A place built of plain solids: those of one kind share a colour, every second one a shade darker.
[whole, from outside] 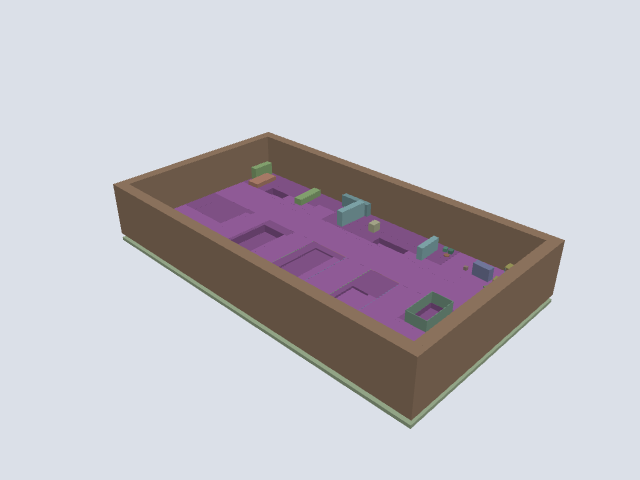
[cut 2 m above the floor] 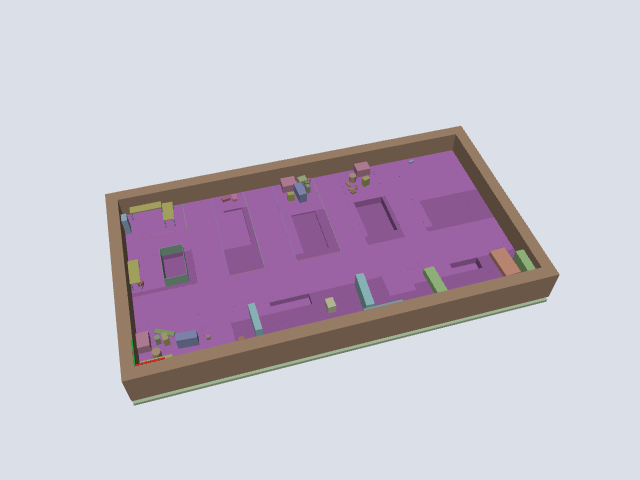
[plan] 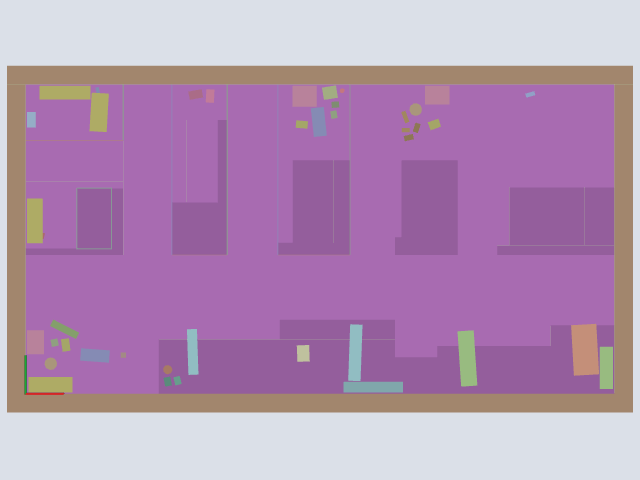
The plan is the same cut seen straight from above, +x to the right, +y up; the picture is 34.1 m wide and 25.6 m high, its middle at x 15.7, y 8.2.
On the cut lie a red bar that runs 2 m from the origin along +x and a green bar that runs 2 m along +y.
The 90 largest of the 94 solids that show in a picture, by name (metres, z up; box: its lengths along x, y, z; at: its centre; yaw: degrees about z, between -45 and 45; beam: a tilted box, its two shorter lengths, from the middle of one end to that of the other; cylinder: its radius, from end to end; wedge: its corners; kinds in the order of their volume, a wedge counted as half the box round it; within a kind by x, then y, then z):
{
 "floor_1": {"box": [2.75, 3.2, 1.0], "at": [1.38, 9.35, -0.5]},
 "floor_2": {"box": [4.9, 4.4, 1.0], "at": [2.45, 2.2, -0.5]},
 "floor_3": {"box": [5.2, 0.35, 1.0], "at": [2.6, 7.58, -0.5]},
 "floor_4": {"box": [5.2, 0.35, 1.0], "at": [2.6, 11.12, -0.5]},
 "floor_5": {"box": [5.2, 2.2, 1.0], "at": [2.6, 12.4, -0.5]},
 "floor_6": {"box": [5.2, 3.0, 1.0], "at": [2.6, 15.0, -0.5]},
 "floor_7": {"box": [1.8, 3.2, 0.82], "at": [3.65, 9.35, -0.91]},
 "floor_8": {"box": [0.65, 3.2, 1.0], "at": [4.88, 9.35, -0.5]},
 "floor_9": {"box": [2.2, 4.4, 1.0], "at": [6.0, 2.2, -0.5]},
 "floor_10": {"box": [2.6, 9.1, 1.0], "at": [6.5, 11.95, -0.5]},
 "floor_11": {"box": [0.8, 4.4, 1.0], "at": [8.2, 12.4, -0.5]},
 "floor_12": {"box": [3.25, 1.05, 1.0], "at": [8.72, 3.42, -0.5]},
 "floor_13": {"box": [2.95, 2.8, 1.0], "at": [9.28, 8.8, -0.5]},
 "floor_14": {"box": [2.95, 1.9, 1.0], "at": [9.28, 15.55, -0.5]},
 "floor_15": {"box": [1.65, 4.4, 1.13], "at": [9.43, 12.4, -0.76]},
 "floor_16": {"box": [0.5, 4.4, 1.0], "at": [10.5, 12.4, -0.5]},
 "floor_17": {"box": [3.2, 1.05, 0.77], "at": [11.95, 3.42, -0.94]},
 "floor_18": {"box": [2.7, 9.1, 1.0], "at": [12.1, 11.95, -0.5]},
 "floor_19": {"box": [12.6, 0.95, 1.0], "at": [13.4, 2.42, -0.5]},
 "floor_20": {"box": [12.6, 0.1, 1.0], "at": [13.4, 4.0, -0.5]},
 "floor_21": {"box": [0.8, 4.4, 1.0], "at": [13.85, 10.25, -0.5]},
 "floor_22": {"box": [2.15, 4.4, 1.17], "at": [15.32, 10.25, -0.73]},
 "floor_23": {"box": [3.85, 0.65, 1.0], "at": [15.38, 7.72, -0.5]},
 "floor_24": {"box": [3.85, 4.05, 1.0], "at": [15.38, 14.47, -0.5]},
 "floor_25": {"box": [31.4, 3.0, 1.0], "at": [15.7, 5.9, -0.5]},
 "floor_26": {"box": [6.15, 1.05, 1.0], "at": [16.62, 3.42, -0.5]},
 "floor_27": {"box": [0.9, 4.4, 1.0], "at": [16.85, 10.25, -0.5]},
 "floor_28": {"box": [2.4, 9.1, 1.0], "at": [18.5, 11.95, -0.5]},
 "floor_29": {"box": [24.3, 1.95, 1.0], "at": [19.25, 0.97, -0.5]},
 "floor_30": {"box": [24.3, 0.35, 1.0], "at": [19.25, 4.22, -0.5]},
 "floor_31": {"box": [0.35, 4.1, 1.0], "at": [19.88, 10.4, -0.5]},
 "floor_32": {"box": [2.25, 2.1, 1.32], "at": [20.82, 3.0, -0.66]},
 "floor_33": {"box": [3.35, 0.95, 1.0], "at": [21.38, 7.88, -0.5]},
 "floor_34": {"box": [2.65, 4.1, 0.58], "at": [21.38, 10.4, -1.03]},
 "floor_35": {"box": [3.35, 4.05, 1.0], "at": [21.38, 14.47, -0.5]},
 "floor_36": {"box": [0.35, 4.1, 1.0], "at": [22.88, 10.4, -0.5]},
 "floor_37": {"box": [3.6, 1.1, 1.0], "at": [23.75, 3.1, -0.5]},
 "floor_38": {"box": [2.1, 9.1, 1.0], "at": [24.1, 11.95, -0.5]},
 "floor_39": {"box": [0.65, 3.1, 1.0], "at": [25.48, 9.45, -0.5]},
 "floor_40": {"box": [9.45, 0.6, 1.0], "at": [26.68, 2.25, -0.5]},
 "floor_41": {"box": [9.45, 0.4, 1.0], "at": [26.68, 3.85, -0.5]},
 "floor_42": {"box": [2.45, 1.1, 0.6], "at": [26.77, 3.1, -1.02]},
 "floor_43": {"box": [4.0, 3.1, 1.32], "at": [27.8, 9.45, -0.66]},
 "floor_44": {"box": [6.25, 0.5, 1.0], "at": [28.27, 7.65, -0.5]},
 "floor_45": {"box": [6.25, 5.5, 1.0], "at": [28.27, 13.75, -0.5]},
 "floor_46": {"box": [3.4, 1.1, 1.0], "at": [29.7, 3.1, -0.5]},
 "floor_47": {"box": [1.6, 3.1, 1.0], "at": [30.6, 9.45, -0.5]},
 "wall_1": {"box": [1.0, 16.5, 5.0], "at": [-0.5, 8.25, 1.5]},
 "wall_2": {"box": [33.4, 1.0, 5.0], "at": [15.7, -0.5, 1.5]},
 "wall_3": {"box": [33.4, 1.0, 5.0], "at": [15.7, 17.0, 1.5]},
 "wall_4": {"box": [1.0, 16.5, 5.0], "at": [31.9, 8.25, 1.5]},
 "floor_base_1": {"box": [33.4, 18.5, 0.3], "at": [15.7, 8.25, -1.57]},
 "bar_rack_1": {"box": [0.54, 2.44, 1.19], "at": [8.91, 2.23, 0.59], "yaw": 1.9},
 "bar_rack_2": {"box": [0.66, 3.01, 1.47], "at": [17.59, 2.19, 0.73], "yaw": -2.0},
 "bar_rack_3": {"box": [3.17, 0.57, 1.21], "at": [18.54, 0.35, 0.6]},
 "board_stack_1": {"box": [0.87, 2.96, 0.62], "at": [23.56, 1.88, 0.31], "yaw": 3.8},
 "board_stack_2": {"box": [0.71, 2.26, 1.31], "at": [30.98, 1.38, 0.66]},
 "forge_hearth_1": {"box": [0.91, 1.28, 0.84], "at": [0.53, 2.75, 0.42]},
 "forge_hearth_2": {"box": [1.3, 1.12, 0.81], "at": [14.88, 15.87, 0.41]},
 "forge_hearth_3": {"box": [1.3, 1.01, 0.82], "at": [21.95, 15.93, 0.41]},
 "planer_1": {"box": [1.54, 0.66, 1.11], "at": [3.7, 2.04, 0.56], "yaw": -4.2},
 "planer_2": {"box": [0.7, 1.54, 1.01], "at": [15.64, 14.49, 0.51], "yaw": 6.1},
 "sheet_stack_1": {"box": [1.35, 2.7, 0.44], "at": [29.84, 2.35, 0.22], "yaw": 3.2},
 "tool_cabinet_1": {"box": [0.47, 0.83, 1.69], "at": [0.3, 14.61, 0.84]},
 "anvil_block_1": {"box": [0.43, 0.67, 0.82], "at": [2.14, 2.6, 0.41], "yaw": 8.0},
 "anvil_block_2": {"box": [0.63, 0.4, 0.8], "at": [14.73, 14.36, 0.4], "yaw": -4.8},
 "anvil_block_3": {"box": [0.6, 0.45, 0.81], "at": [21.8, 14.36, 0.41], "yaw": 19.4},
 "workbench_top_1": {"box": [0.84, 2.4, 0.07], "at": [0.49, 9.22, 0.89]},
 "workbench_top_2": {"box": [2.34, 0.82, 0.05], "at": [1.33, 0.48, 0.9]},
 "workbench_top_3": {"box": [2.72, 0.74, 0.08], "at": [2.1, 16.06, 0.89]},
 "workbench_top_4": {"box": [0.92, 2.06, 0.08], "at": [3.92, 15.01, 0.97], "yaw": -3.3},
 "offcut_bin_1": {"box": [0.66, 0.88, 0.79], "at": [14.81, 2.15, 0.4], "yaw": 2.0},
 "quench_tub_1": {"cylinder": 0.33, "from": [1.34, 1.6, 0.0], "to": [1.34, 1.6, 0.61]},
 "quench_tub_2": {"cylinder": 0.33, "from": [20.8, 15.16, 0.0], "to": [20.8, 15.16, 0.66]},
 "rail_1": {"box": [0.04, 3.2, 1.0], "at": [2.73, 9.35, 0.5]},
 "rail_2": {"box": [1.88, 0.04, 1.0], "at": [3.65, 7.73, 0.5]},
 "rail_3": {"box": [1.88, 0.04, 1.0], "at": [3.65, 10.97, 0.5]},
 "rail_4": {"box": [0.04, 3.2, 1.0], "at": [4.57, 9.35, 0.5]},
 "coal_bin_1": {"box": [0.76, 0.67, 0.64], "at": [16.23, 16.06, 0.32], "yaw": 9.1},
 "bin_1": {"box": [0.38, 0.39, 0.73], "at": [1.55, 2.72, 0.36], "yaw": 11.4},
 "bin_2": {"box": [0.34, 0.41, 0.79], "at": [16.44, 14.89, 0.4], "yaw": 9.4},
 "bin_3": {"box": [0.4, 0.33, 0.75], "at": [16.52, 15.42, 0.38], "yaw": 2.9},
 "sack_1": {"box": [0.73, 0.45, 0.27], "at": [9.07, 15.96, 0.14], "yaw": 10.4},
 "sack_2": {"box": [0.44, 0.71, 0.26], "at": [9.84, 15.88, 0.13], "yaw": -2.7},
 "carton_1": {"box": [0.37, 0.48, 0.3], "at": [7.58, 0.65, 0.15], "yaw": 11.1},
 "carton_2": {"box": [0.35, 0.45, 0.31], "at": [8.1, 0.7, 0.15], "yaw": 14.1},
 "board_pair_1": {"box": [1.55, 0.39, 0.14], "at": [2.08, 3.44, 0.02], "yaw": -27.0},
 "offcut_1": {"box": [0.24, 0.64, 0.15], "at": [20.25, 14.76, 0.03], "yaw": 19.3},
 "offcut_2": {"box": [0.5, 0.29, 0.15], "at": [20.44, 13.66, 0.03], "yaw": 13.0},
 "hose_coil_1": {"cylinder": 0.24, "from": [7.58, 1.28, -0.05], "to": [7.58, 1.28, 0.08]}
}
